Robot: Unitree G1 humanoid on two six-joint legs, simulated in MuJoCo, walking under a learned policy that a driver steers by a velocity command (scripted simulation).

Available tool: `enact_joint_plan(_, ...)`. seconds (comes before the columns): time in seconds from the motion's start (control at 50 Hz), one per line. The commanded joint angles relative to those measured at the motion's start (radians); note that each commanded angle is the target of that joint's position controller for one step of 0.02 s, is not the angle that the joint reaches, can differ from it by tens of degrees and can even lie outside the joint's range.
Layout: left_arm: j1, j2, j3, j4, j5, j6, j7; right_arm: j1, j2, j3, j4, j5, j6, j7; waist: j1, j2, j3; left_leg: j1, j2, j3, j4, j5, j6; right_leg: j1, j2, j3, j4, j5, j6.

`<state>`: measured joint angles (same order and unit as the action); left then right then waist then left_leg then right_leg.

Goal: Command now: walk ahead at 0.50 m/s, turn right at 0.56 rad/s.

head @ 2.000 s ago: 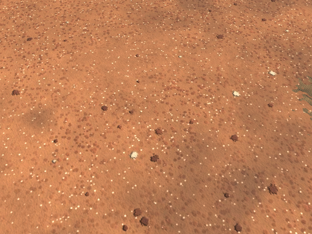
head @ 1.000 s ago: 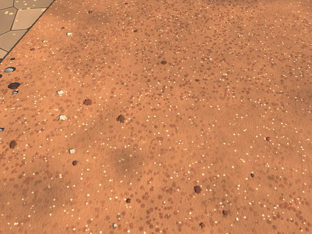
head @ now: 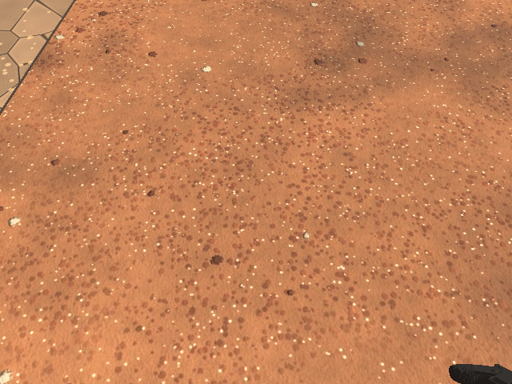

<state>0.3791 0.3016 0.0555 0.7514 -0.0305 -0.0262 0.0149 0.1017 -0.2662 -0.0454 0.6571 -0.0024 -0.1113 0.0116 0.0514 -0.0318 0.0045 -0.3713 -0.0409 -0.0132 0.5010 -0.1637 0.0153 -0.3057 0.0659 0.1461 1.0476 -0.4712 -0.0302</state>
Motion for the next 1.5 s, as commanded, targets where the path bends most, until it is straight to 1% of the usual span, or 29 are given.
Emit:
enact_joint_plan(0.02,-0.073,0.122,0.033,-0.107,0.012,-0.013,-0.002,0.136,-0.105,-0.038,-0.006,-0.004,0.007,-0.004,-0.096,0.093,-0.009,0.374,0.328,-0.378,-0.25,-0.069,0.16,-0.438,-0.132,-0.001,0.156,0.115,0.026)
enact_joint_plan(0.12,-0.117,0.053,0.023,-0.146,0.007,0.004,-0.019,0.125,-0.124,-0.047,0.04,-0.001,-0.008,-0.006,-0.067,0.124,0.025,0.269,0.293,-0.149,-0.342,0.13,0.181,-0.419,-0.182,-0.042,0.055,0.223,0.05)
enact_joint_plan(0.34,-0.372,0.04,0.009,-0.247,0.005,-0.012,-0.075,0.204,-0.22,-0.068,0.129,0.026,0.032,-0.015,-0.127,0.092,0.074,0.429,0.315,0.123,-0.287,0.384,0.117,-0.352,-0.137,-0.172,-0.395,0.408,-0.017)
enact_joint_plan(0.38,-0.324,0.075,0.027,-0.25,0.012,-0.005,-0.077,0.199,-0.253,-0.078,0.129,0.033,0.044,-0.022,-0.079,0.126,0.022,0.459,0.315,0.165,-0.153,0.711,0.095,-0.232,-0.073,-0.229,-0.413,0.303,-0.059)
enact_joint_plan(0.42,-0.055,0.161,0.079,-0.185,0.011,0.006,-0.061,0.187,-0.247,-0.073,0.122,0.036,0.054,-0.031,0.072,0.1,-0.123,0.336,0.268,0.214,0.211,0.812,0.048,0.157,0.002,-0.243,-0.494,0.35,-0.128)
enact_joint_plan(0.44,0.079,0.248,0.106,-0.157,0.003,0.018,-0.038,0.223,-0.172,-0.045,0.1,-0.003,0.047,-0.03,0.1,-0.071,-0.217,0.055,0.208,0.217,0.54,0.307,0.005,0.468,-0.172,0.024,-0.499,0.391,-0.196)
enact_joint_plan(0.46,0.024,0.323,0.103,-0.187,0.005,0.001,-0.042,0.293,-0.073,-0.008,0.041,-0.022,0.017,-0.015,-0.017,-0.25,-0.344,-0.321,0.003,0.052,0.831,-0.453,-0.037,0.708,-0.391,0.623,-0.652,0.161,-0.386)
enact_joint_plan(0.48,0.048,0.223,0.08,-0.195,0.008,-0.013,-0.049,0.166,-0.182,-0.03,0.035,0.017,-0.011,-0.001,0.073,-0.106,-0.354,-0.418,0.046,-0.096,0.893,-0.402,-0.022,0.696,-0.392,0.643,-0.739,0.083,-0.355)
enact_joint_plan(0.5,0.009,0.186,0.066,-0.185,0.014,-0.026,-0.05,0.101,-0.196,-0.034,0.008,0.042,-0.025,0.003,0.058,-0.08,-0.203,-0.466,0.084,-0.077,0.846,-0.299,-0.004,0.575,-0.36,0.497,-0.752,0.153,-0.313)
enact_joint_plan(0.52,-0.051,0.165,0.059,-0.188,0.012,-0.031,-0.049,0.095,-0.18,-0.028,0.017,0.026,-0.03,-0.005,0.012,0.011,-0.125,-0.415,0.125,-0.075,0.763,-0.218,-0.003,0.427,-0.313,0.384,-0.752,0.265,-0.281)
enact_joint_plan(0.58,-0.155,0.104,0.036,-0.201,0.035,-0.038,-0.04,0.151,-0.17,-0.035,0.05,-0.002,-0.002,-0.007,-0.071,-0.014,-0.072,-0.252,0.175,-0.062,0.631,-0.116,-0.034,0.19,-0.25,0.216,-0.803,0.529,-0.257)
enact_joint_plan(0.72,-0.082,0.128,0.033,-0.113,0.027,-0.049,-0.014,-0.004,-0.095,-0.008,0.027,0.0,0.016,0.001,-0.014,-0.034,0.001,-0.244,0.147,-0.017,0.238,0.25,-0.073,0.126,-0.181,0.009,-0.856,0.577,-0.196)
enact_joint_plan(0.86,0.007,0.149,0.039,-0.019,0.026,-0.045,-0.015,-0.146,-0.097,0.0,-0.028,0.024,0.007,0.042,0.044,-0.02,0.078,-0.334,0.113,-0.013,0.052,0.233,0.012,0.355,-0.292,-0.012,-0.837,0.554,-0.173)
enact_joint_plan(0.92,-0.017,0.168,0.046,-0.009,0.027,-0.031,-0.005,-0.094,-0.113,-0.007,-0.032,0.021,0.008,0.057,0.002,-0.039,0.034,-0.251,0.061,0.02,0.034,0.093,0.061,0.426,-0.303,-0.061,-0.733,0.86,-0.136)
enact_joint_plan(0.96,-0.051,0.174,0.044,-0.021,0.031,-0.016,0.006,0.103,-0.171,-0.042,0.015,0.013,0.014,0.048,-0.106,-0.036,-0.107,0.042,-0.02,0.084,0.011,0.096,0.109,0.392,-0.246,-0.134,-0.468,1.182,-0.092)
enact_joint_plan(0.98,-0.045,0.154,0.032,-0.042,0.044,-0.018,0.016,0.254,-0.229,-0.063,0.037,0.012,0.019,0.038,-0.167,0.023,-0.216,0.331,0.087,-0.079,0.032,0.167,0.165,0.198,-0.213,-0.162,-0.209,0.995,-0.054)
enact_joint_plan(1.0,0.071,0.054,-0.001,-0.071,0.055,-0.041,0.001,0.326,-0.319,-0.085,0.04,0.013,0.019,0.035,-0.114,0.268,-0.336,0.702,0.329,-0.599,-0.033,0.011,0.363,-0.233,-0.012,-0.169,0.193,0.305,0.036)
enact_joint_plan(1.02,0.028,0.091,-0.001,-0.061,0.044,-0.069,-0.013,0.348,-0.231,-0.064,0.049,0.029,0.023,0.035,-0.15,0.237,-0.382,0.783,0.358,-0.795,-0.164,-0.128,0.369,-0.386,0.01,-0.028,0.29,-0.068,0.031)
enact_joint_plan(1.04,-0.07,0.14,0.011,-0.095,0.006,-0.091,-0.028,0.29,-0.197,-0.053,0.034,0.026,0.028,0.027,-0.157,0.18,-0.232,0.674,0.337,-0.663,-0.191,-0.175,0.319,-0.47,-0.051,-0.005,0.306,-0.007,0.017)
enact_joint_plan(1.06,-0.136,0.136,0.006,-0.112,0.005,-0.104,-0.029,0.232,-0.187,-0.05,0.017,0.019,0.033,0.022,-0.14,0.079,-0.137,0.528,0.3,-0.557,-0.207,-0.123,0.29,-0.461,-0.093,-0.026,0.244,0.066,0.009)
enact_joint_plan(1.1,-0.158,0.132,0.016,-0.121,0.041,-0.103,-0.021,0.16,-0.154,-0.036,-0.007,0.005,0.037,0.016,-0.074,0.037,-0.039,0.306,0.235,-0.427,-0.25,0.078,0.268,-0.371,-0.144,-0.043,0.096,0.143,0.024)
enact_joint_plan(1.18,-0.141,0.088,0.007,-0.124,0.053,-0.072,-0.009,0.15,-0.174,-0.044,-0.01,0.011,0.037,-0.001,-0.039,0.088,-0.021,0.15,0.179,-0.312,-0.288,0.259,0.28,-0.306,-0.145,-0.083,-0.07,0.213,0.088)
enact_joint_plan(1.28,-0.333,0.043,-0.011,-0.163,0.042,-0.081,-0.014,0.223,-0.197,-0.054,0.024,0.027,0.055,-0.025,-0.112,0.107,-0.007,0.083,0.107,-0.249,-0.26,0.177,0.205,-0.193,-0.077,-0.097,-0.425,0.539,0.113)
enact_joint_plan(1.36,-0.395,0.08,0.005,-0.18,0.025,-0.096,-0.029,0.273,-0.19,-0.055,0.044,0.034,0.071,-0.032,-0.122,0.124,-0.01,0.189,0.149,-0.364,-0.18,0.089,0.181,-0.156,-0.054,-0.055,-0.55,0.516,0.092)
enact_joint_plan(1.42,-0.298,0.117,0.028,-0.155,0.022,-0.108,-0.028,0.242,-0.179,-0.056,0.035,0.028,0.08,-0.032,-0.055,0.157,-0.031,0.228,0.155,-0.421,-0.069,0.129,0.147,-0.022,-0.059,-0.063,-0.615,0.428,0.035)
enact_joint_plan(1.44,-0.202,0.146,0.042,-0.139,0.033,-0.112,-0.021,0.237,-0.143,-0.043,0.026,0.023,0.078,-0.028,-0.006,0.14,-0.106,0.191,0.108,-0.383,0.057,0.153,0.117,0.15,-0.105,-0.042,-0.625,0.42,-0.006)
enact_joint_plan(1.46,-0.054,0.2,0.057,-0.128,0.046,-0.111,-0.012,0.25,-0.082,-0.021,0.007,0.004,0.074,-0.024,0.048,0.021,-0.248,0.068,0.039,-0.291,0.332,-0.016,0.081,0.407,-0.28,0.126,-0.608,0.357,-0.069)
enact_joint_plan(1.48,0.012,0.269,0.076,-0.085,0.046,-0.094,-0.018,0.399,-0.033,-0.003,-0.019,0.035,0.064,-0.021,-0.02,-0.317,-0.348,-0.283,-0.079,-0.168,0.632,-0.442,0.023,0.687,-0.492,0.579,-0.681,0.159,-0.239)
enact_joint_plan(1.5,-0.012,0.17,0.058,-0.101,0.026,-0.089,-0.022,0.371,-0.145,-0.023,0.008,0.045,0.065,-0.026,0.009,-0.189,-0.265,-0.399,0.014,-0.182,0.751,-0.401,0.01,0.624,-0.489,0.634,-0.736,-0.072,-0.216)
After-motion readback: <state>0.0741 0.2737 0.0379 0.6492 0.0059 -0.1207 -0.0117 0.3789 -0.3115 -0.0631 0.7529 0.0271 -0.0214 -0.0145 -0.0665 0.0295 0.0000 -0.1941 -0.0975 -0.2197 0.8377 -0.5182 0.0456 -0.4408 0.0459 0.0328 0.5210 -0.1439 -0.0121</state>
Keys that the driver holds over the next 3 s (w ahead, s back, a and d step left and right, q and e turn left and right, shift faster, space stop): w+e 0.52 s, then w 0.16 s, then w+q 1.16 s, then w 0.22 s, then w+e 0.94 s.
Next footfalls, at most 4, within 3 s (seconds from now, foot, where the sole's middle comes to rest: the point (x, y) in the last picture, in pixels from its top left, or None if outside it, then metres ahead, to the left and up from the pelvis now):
0.42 right None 0.35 -0.19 -0.77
0.98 left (314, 304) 0.72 -0.11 -0.77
1.44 right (393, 242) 0.95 -0.36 -0.77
1.96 left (295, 177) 1.20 -0.05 -0.77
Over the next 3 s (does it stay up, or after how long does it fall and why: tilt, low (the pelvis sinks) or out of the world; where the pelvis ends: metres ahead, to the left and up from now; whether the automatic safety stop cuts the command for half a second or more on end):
stays up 1.66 -0.09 -0.01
